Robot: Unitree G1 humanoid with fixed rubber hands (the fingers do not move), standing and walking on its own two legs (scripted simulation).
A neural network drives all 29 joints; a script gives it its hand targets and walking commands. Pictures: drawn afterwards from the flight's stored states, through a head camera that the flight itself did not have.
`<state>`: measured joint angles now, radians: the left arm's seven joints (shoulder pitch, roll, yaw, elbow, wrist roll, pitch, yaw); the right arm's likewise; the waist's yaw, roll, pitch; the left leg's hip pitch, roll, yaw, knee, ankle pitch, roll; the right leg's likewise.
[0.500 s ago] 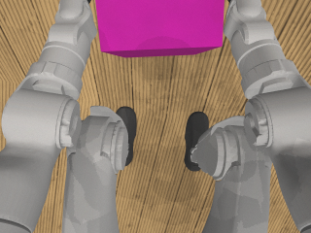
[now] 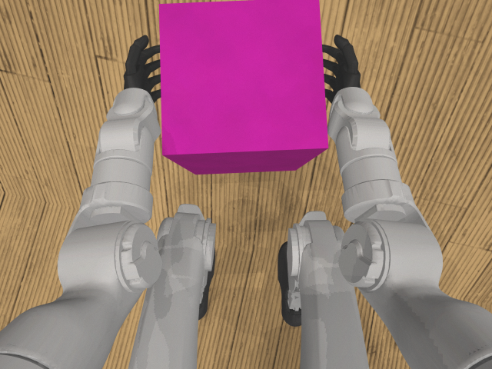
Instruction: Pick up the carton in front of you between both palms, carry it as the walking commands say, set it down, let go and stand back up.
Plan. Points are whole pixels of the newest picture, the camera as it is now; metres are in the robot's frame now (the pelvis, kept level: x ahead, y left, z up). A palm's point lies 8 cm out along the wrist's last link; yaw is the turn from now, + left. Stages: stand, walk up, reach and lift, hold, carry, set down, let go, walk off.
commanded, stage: reach and lift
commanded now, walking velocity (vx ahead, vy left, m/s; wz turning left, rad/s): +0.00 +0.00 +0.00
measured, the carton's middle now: (243, 106) +0.50 +0.03 -0.13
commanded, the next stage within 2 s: none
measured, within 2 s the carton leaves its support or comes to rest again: neither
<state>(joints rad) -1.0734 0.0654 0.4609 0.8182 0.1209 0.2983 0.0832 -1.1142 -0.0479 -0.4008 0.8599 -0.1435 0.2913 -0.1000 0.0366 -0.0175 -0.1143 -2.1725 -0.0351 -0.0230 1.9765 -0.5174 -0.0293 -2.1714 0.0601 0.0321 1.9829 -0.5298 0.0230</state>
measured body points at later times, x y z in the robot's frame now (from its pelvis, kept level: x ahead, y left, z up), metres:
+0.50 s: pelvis +0.03 +0.00 +0.13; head +0.23 +0.01 +0.53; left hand +0.47 +0.18 +0.08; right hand +0.49 -0.13 +0.08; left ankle +0.12 +0.12 -0.39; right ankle +0.12 -0.12 -0.39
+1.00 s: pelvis +0.08 +0.00 +0.27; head +0.17 +0.00 +0.71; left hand +0.43 +0.17 +0.24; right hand +0.44 -0.13 +0.24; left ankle +0.12 +0.12 -0.39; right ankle +0.12 -0.12 -0.39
